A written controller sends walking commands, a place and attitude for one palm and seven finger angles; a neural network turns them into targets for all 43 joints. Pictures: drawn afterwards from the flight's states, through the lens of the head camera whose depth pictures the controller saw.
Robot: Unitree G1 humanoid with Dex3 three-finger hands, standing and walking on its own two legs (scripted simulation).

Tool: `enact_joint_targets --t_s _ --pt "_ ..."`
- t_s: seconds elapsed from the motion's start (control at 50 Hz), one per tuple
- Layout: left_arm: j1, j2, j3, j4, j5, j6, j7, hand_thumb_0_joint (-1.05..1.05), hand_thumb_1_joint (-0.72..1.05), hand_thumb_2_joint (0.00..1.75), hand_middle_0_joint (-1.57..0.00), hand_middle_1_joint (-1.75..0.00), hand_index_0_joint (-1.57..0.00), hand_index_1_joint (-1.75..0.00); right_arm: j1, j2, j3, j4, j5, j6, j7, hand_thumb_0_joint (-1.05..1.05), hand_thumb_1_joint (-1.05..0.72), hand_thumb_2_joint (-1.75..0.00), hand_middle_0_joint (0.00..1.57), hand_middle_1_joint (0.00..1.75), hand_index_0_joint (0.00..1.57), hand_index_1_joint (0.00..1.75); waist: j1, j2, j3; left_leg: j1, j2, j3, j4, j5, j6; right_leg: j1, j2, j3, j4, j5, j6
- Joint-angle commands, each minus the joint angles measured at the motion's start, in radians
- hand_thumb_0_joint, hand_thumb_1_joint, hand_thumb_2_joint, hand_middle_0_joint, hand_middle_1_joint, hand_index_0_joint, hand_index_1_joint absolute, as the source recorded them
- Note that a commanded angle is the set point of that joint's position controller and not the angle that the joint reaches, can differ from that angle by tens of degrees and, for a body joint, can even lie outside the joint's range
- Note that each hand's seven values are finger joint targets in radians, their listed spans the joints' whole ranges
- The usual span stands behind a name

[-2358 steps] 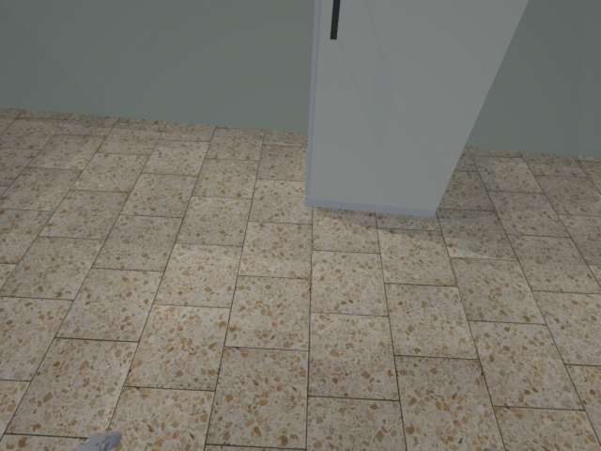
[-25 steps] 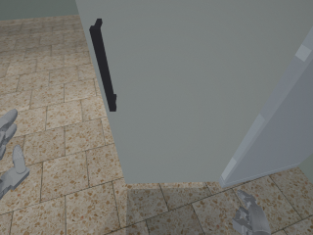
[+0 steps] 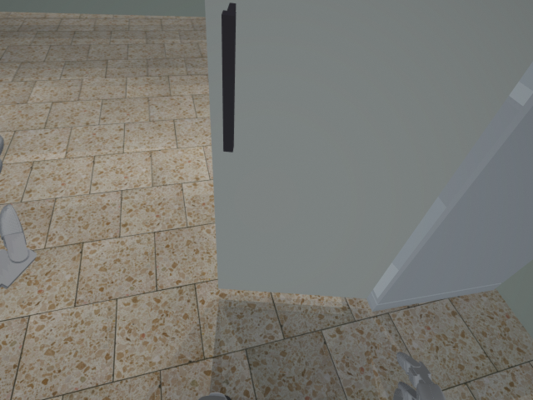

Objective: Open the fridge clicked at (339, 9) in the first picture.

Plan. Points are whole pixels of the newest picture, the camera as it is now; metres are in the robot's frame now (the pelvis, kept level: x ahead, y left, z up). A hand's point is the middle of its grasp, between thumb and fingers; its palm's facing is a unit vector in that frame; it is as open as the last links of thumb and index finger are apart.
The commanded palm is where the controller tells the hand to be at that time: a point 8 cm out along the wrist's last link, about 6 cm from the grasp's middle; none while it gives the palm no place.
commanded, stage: step back with the hand held close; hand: left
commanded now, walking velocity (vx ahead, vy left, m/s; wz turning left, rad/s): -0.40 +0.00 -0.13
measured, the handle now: (230, 85) +0.59 +0.10 +0.18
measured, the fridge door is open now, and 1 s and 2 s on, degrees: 77 77 77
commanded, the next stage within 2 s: stop stepping back and stand still in 0.18 s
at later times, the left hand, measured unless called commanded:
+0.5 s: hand out of the picture +0.10 +0.24 +0.18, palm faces +0.28 -0.86 -0.43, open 7.4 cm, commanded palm +0.03 +0.30 +0.19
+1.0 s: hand out of the picture +0.03 +0.24 +0.18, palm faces +0.34 -0.78 -0.52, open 7.5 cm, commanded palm -0.03 +0.29 +0.19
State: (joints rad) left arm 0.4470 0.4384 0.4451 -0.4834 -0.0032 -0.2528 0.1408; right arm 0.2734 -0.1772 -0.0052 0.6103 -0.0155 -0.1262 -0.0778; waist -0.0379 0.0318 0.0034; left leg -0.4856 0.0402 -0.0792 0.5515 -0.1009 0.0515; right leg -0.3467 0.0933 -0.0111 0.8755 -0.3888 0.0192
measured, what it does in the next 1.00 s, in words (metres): walks backwards: right foot, then left foot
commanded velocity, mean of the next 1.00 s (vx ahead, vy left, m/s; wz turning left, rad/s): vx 0.06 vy -0.02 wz -0.04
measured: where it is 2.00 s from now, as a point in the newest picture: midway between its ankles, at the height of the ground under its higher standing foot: outside the picture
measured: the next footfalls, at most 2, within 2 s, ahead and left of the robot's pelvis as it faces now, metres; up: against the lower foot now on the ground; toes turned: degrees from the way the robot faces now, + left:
right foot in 0.12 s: -0.09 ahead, -0.11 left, +0.00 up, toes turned -1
left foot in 0.26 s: +0.07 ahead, +0.08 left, +0.00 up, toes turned -2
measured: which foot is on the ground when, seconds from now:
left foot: down 0.00-0.12, up 0.14-0.24, down 0.26-0.52, up 0.54-0.76, down 0.78-0.96, up 0.98-1.00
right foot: up 0.00-0.10, down 0.12-0.26, up 0.28-0.54, down 0.56-1.00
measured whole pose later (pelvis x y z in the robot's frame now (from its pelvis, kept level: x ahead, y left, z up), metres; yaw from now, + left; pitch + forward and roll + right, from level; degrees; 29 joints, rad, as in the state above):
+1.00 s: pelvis -0.19 +0.00 -0.01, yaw -4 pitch -1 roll +1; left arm 0.55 0.46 0.44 -0.52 -0.02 -0.20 0.14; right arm 0.30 -0.16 0.03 0.64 -0.01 -0.16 -0.04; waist -0.04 -0.02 -0.01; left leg -0.33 0.09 0.02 0.81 -0.46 -0.02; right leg -0.36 0.03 -0.12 0.70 -0.33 -0.08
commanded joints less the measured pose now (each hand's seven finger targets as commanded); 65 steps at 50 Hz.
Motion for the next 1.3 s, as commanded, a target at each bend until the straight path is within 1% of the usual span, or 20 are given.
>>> enact_joint_targets --t_s 0.0,0.1,0.16,0.2,0.24,0.32,0.42,0.46,0.5,0.52,0.56,0.72,0.78,0.9,0.92,0.96,1.02,1.1,1.2,1.28 --pt "0.112 0.134 0.115 -0.204 -0.037 -0.061 0.016 0.0 0.9 0.9 -0.2 -0.3 -0.2 -0.3 -0.163 -0.154 -0.063 -0.149 0.001 -0.075 0.015 0.0 -0.9 -0.9 0.2 0.3 0.2 0.3 0.067 0.254 -0.105 -0.004 0.145 -0.136 -0.362 -0.489 0.026 0.156 0.01 -0.064 -0.242 -0.138 -0.041" --pt "-0.005 0.238 0.13 -0.249 -0.048 -0.079 0.022 0.0 0.9 0.9 -0.2 -0.3 -0.2 -0.3 -0.186 -0.121 -0.038 -0.106 -0.002 -0.03 0.008 0.0 -0.9 -0.9 0.2 0.3 0.2 0.3 0.073 -0.228 -0.081 0.161 -0.027 0.096 0.34 -0.253 -0.084 -0.095 -0.419 0.346 -0.677 0.562 -0.13" --pt "-0.115 0.186 0.072 -0.182 -0.025 -0.039 0.001 0.0 0.9 0.9 -0.2 -0.3 -0.2 -0.3 -0.165 -0.139 -0.053 -0.118 0.012 -0.046 -0.015 0.0 -0.9 -0.9 0.2 0.3 0.2 0.3 0.051 -0.336 -0.155 0.154 -0.037 0.125 0.208 -0.125 -0.061 0.112 -0.284 0.157 -0.437 1.106 -0.048" --pt "-0.162 0.2 0.077 -0.174 -0.027 -0.017 -0.002 0.0 0.9 0.9 -0.2 -0.3 -0.2 -0.3 -0.175 -0.15 -0.031 -0.11 0.014 -0.033 -0.04 0.0 -0.9 -0.9 0.2 0.3 0.2 0.3 0.032 -0.14 -0.155 0.379 -0.042 0.168 -0.045 0.234 -0.049 0.051 -0.19 0.064 -0.307 1.053 -0.012" --pt "-0.177 0.159 0.035 -0.216 -0.027 -0.018 -0.007 0.0 0.9 0.9 -0.2 -0.3 -0.2 -0.3 -0.196 -0.176 -0.036 -0.123 0.007 -0.043 -0.023 0.0 -0.9 -0.9 0.2 0.3 0.2 0.3 0.061 0.232 -0.237 0.58 0.218 -0.044 -0.161 0.906 0.034 -0.092 -0.058 0.054 -0.008 0.131 0.015" --pt "-0.041 0.174 0.114 -0.21 -0.052 -0.008 0.001 0.0 0.9 0.9 -0.2 -0.3 -0.2 -0.3 -0.157 -0.172 -0.072 -0.151 0.002 -0.076 0.02 0.0 -0.9 -0.9 0.2 0.3 0.2 0.3 0.073 0.143 -0.221 0.276 0.274 -0.148 -0.343 -0.06 0.088 0.007 -0.048 0.084 0.166 -0.115 -0.011" --pt "0.134 0.189 0.165 -0.299 -0.037 0.019 0.017 0.0 0.9 0.9 -0.2 -0.3 -0.2 -0.3 -0.197 -0.159 -0.059 -0.206 0.001 -0.04 0.035 0.0 -0.9 -0.9 0.2 0.3 0.2 0.3 0.071 0.289 -0.106 -0.166 0.146 -0.005 -0.562 -0.717 -0.053 0.364 0.031 -0.155 -0.064 -0.068 -0.04" --pt "0.169 0.161 0.13 -0.289 -0.041 0.03 0.02 0.0 0.9 0.9 -0.2 -0.3 -0.2 -0.3 -0.194 -0.151 -0.054 -0.207 -0.002 -0.023 0.028 0.0 -0.9 -0.9 0.2 0.3 0.2 0.3 0.071 0.266 -0.111 -0.154 0.085 0.072 -0.452 -0.67 -0.117 0.432 0.036 -0.183 -0.255 -0.144 -0.073" --pt "0.157 0.207 0.14 -0.303 -0.04 0.036 0.021 0.0 0.9 0.9 -0.2 -0.3 -0.2 -0.3 -0.164 -0.13 -0.056 -0.183 0.008 -0.005 0.02 0.0 -0.9 -0.9 0.2 0.3 0.2 0.3 0.072 -0.131 -0.107 0.025 -0.065 0.241 0.206 -0.406 -0.111 0.139 -0.215 0.084 -0.631 -0.188 -0.17" --pt "0.116 0.213 0.154 -0.325 -0.052 0.037 0.027 0.0 0.9 0.9 -0.2 -0.3 -0.2 -0.3 -0.159 -0.147 -0.062 -0.176 0.014 0.003 0.012 0.0 -0.9 -0.9 0.2 0.3 0.2 0.3 0.061 -0.284 -0.06 -0.019 -0.068 0.085 0.564 -0.369 -0.08 -0.103 -0.463 0.457 -0.777 -0.327 -0.262" --pt "-0.072 0.305 0.204 -0.375 -0.066 0.024 0.019 0.0 0.9 0.9 -0.2 -0.3 -0.2 -0.3 -0.141 -0.159 -0.042 -0.123 -0.004 -0.002 0.022 0.0 -0.9 -0.9 0.2 0.3 0.2 0.3 0.005 -0.217 -0.032 -0.121 0.02 -0.005 0.797 -0.215 -0.084 -0.199 -0.509 0.416 -0.748 -0.257 -0.286" --pt "-0.135 0.09 -0.016 -0.06 -0.015 0.034 0.045 0.0 0.9 0.9 -0.2 -0.3 -0.2 -0.3 -0.093 -0.159 -0.037 -0.094 0.003 -0.075 -0.05 0.0 -0.9 -0.9 0.2 0.3 0.2 0.3 0.028 -0.068 -0.036 0.261 -0.015 0.185 -0.132 -0.289 -0.011 0.025 -0.26 0.125 -0.443 -0.12 -0.134" --pt "-0.183 0.17 0.05 -0.23 -0.016 -0.006 0.042 0.0 0.9 0.9 -0.2 -0.3 -0.2 -0.3 -0.102 -0.187 -0.045 -0.131 0.007 -0.081 -0.03 0.0 -0.9 -0.9 0.2 0.3 0.2 0.3 0.024 0.167 -0.037 0.438 0.312 -0.312 -0.26 -0.055 0.13 -0.265 -0.079 -0.058 0.008 -0.093 -0.015" --pt "0.084 0.18 0.13 -0.247 -0.021 0.0 0.034 0.0 0.9 0.9 -0.2 -0.3 -0.2 -0.3 -0.12 -0.165 -0.035 -0.115 0.006 -0.091 0.014 0.0 -0.9 -0.9 0.2 0.3 0.2 0.3 0.061 0.206 -0.044 0.012 0.17 0.069 -0.081 -0.244 0.045 0.243 -0.082 -0.094 -0.283 0.048 -0.024" --pt "0.133 0.184 0.14 -0.203 -0.021 0.005 0.035 0.0 0.9 0.9 -0.2 -0.3 -0.2 -0.3 -0.12 -0.163 -0.04 -0.12 0.007 -0.087 0.016 0.0 -0.9 -0.9 0.2 0.3 0.2 0.3 0.071 0.079 -0.062 -0.081 0.09 0.142 0.083 -0.357 0.01 0.334 -0.117 -0.011 -0.354 0.012 -0.051" --pt "0.076 0.213 0.162 -0.176 -0.027 0.003 0.034 0.0 0.9 0.9 -0.2 -0.3 -0.2 -0.3 -0.135 -0.153 -0.059 -0.137 0.009 -0.066 0.018 0.0 -0.9 -0.9 0.2 0.3 0.2 0.3 0.062 -0.288 -0.064 -0.209 -0.048 0.12 0.604 -0.482 -0.039 0.221 -0.46 0.603 -0.671 -0.209 -0.2" --pt "0.04 0.197 0.175 -0.114 -0.035 -0.029 0.019 0.0 0.9 0.9 -0.2 -0.3 -0.2 -0.3 -0.098 -0.15 -0.046 -0.092 0.0 -0.057 0.027 0.0 -0.9 -0.9 0.2 0.3 0.2 0.3 0.028 -0.046 -0.026 -0.163 0.022 0.046 0.645 -0.3 -0.055 0.111 -0.419 0.469 -0.64 -0.108 -0.198" --pt "-0.001 0.141 0.11 -0.043 -0.037 -0.045 0.019 0.0 0.9 0.9 -0.2 -0.3 -0.2 -0.3 -0.103 -0.133 -0.027 -0.085 0.002 -0.051 0.012 0.0 -0.9 -0.9 0.2 0.3 0.2 0.3 0.028 -0.161 -0.034 0.015 0.025 0.113 0.378 -0.22 -0.053 0.059 -0.35 0.2 -0.603 0.173 -0.153" --pt "-0.085 0.111 0.03 -0.106 -0.026 -0.037 0.032 0.0 0.9 0.9 -0.2 -0.3 -0.2 -0.3 -0.119 -0.144 -0.027 -0.098 -0.006 -0.085 -0.005 0.0 -0.9 -0.9 0.2 0.3 0.2 0.3 0.052 -0.093 -0.048 0.264 -0.025 0.175 -0.011 -0.148 -0.024 0.05 -0.298 0.163 -0.582 0.039 -0.103" --pt "-0.096 0.147 0.049 -0.231 -0.016 -0.043 0.042 0.0 0.9 0.9 -0.2 -0.3 -0.2 -0.3 -0.144 -0.181 -0.042 -0.128 0.003 -0.084 -0.005 0.0 -0.9 -0.9 0.2 0.3 0.2 0.3 0.066 0.083 -0.041 0.297 0.118 -0.025 -0.155 -0.113 0.03 0.047 -0.191 0.133 -0.472 0.077 -0.008"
